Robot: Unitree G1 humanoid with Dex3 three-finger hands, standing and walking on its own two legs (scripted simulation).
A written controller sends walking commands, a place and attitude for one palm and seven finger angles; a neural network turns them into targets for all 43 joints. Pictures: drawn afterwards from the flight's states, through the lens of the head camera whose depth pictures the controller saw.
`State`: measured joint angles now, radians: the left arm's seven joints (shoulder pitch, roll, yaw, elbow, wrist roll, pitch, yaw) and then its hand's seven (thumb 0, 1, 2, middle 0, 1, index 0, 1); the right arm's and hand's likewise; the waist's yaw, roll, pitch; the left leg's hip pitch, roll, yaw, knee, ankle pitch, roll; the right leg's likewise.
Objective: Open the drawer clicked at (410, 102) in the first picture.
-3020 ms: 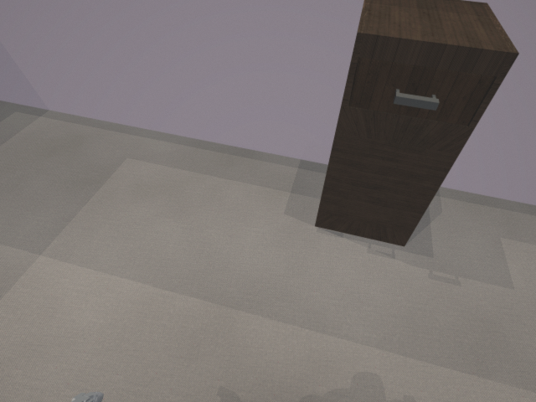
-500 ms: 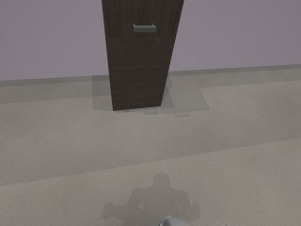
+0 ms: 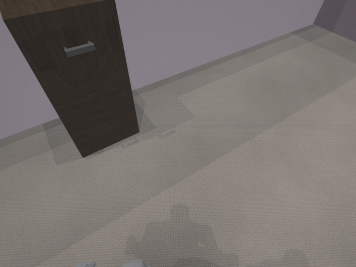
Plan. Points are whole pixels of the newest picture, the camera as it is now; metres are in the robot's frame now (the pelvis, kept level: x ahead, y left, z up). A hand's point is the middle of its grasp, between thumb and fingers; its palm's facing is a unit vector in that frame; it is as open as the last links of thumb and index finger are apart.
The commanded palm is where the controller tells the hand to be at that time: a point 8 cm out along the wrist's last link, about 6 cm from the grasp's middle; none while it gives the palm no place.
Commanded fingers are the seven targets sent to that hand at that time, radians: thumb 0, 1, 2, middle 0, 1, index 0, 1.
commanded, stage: walk to a spot facing it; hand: left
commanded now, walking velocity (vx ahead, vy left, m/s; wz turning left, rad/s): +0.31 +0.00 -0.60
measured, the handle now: (78, 47) +0.96 +0.48 -0.02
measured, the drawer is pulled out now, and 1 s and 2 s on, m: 0.00 0.00 0.00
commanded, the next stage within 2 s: turn to face it in 1.34 s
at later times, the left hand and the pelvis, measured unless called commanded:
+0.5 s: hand (114, 221) +0.26 +0.20 -0.16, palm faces -0.29 -0.95 -0.13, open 7.4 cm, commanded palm none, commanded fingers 0.00 0.90 0.90 -0.20 -0.30 -0.20 -0.30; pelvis +0.13 +0.04 +0.01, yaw -19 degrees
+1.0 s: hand (164, 163) +0.47 +0.07 -0.17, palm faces -0.50 -0.84 -0.20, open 7.3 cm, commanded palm none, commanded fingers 0.00 0.90 0.90 -0.20 -0.30 -0.20 -0.30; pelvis +0.32 -0.07 +0.00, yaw -34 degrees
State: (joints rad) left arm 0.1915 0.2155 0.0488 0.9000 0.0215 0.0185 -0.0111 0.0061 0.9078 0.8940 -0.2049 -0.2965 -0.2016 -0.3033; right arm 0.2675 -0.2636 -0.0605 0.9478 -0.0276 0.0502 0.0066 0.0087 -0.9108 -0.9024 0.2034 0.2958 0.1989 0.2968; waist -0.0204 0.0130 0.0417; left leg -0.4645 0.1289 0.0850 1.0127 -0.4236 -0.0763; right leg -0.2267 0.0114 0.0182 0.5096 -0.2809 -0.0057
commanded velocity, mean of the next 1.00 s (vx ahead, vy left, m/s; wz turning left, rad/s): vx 0.31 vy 0.00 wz -0.53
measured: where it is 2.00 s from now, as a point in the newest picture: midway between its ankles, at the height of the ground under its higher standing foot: (205, 220)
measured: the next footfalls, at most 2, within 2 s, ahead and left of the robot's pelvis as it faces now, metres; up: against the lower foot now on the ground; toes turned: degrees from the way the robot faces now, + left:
left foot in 0.16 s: +0.12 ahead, +0.14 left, +0.00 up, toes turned +2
right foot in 0.72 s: +0.31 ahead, -0.17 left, +0.00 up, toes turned -34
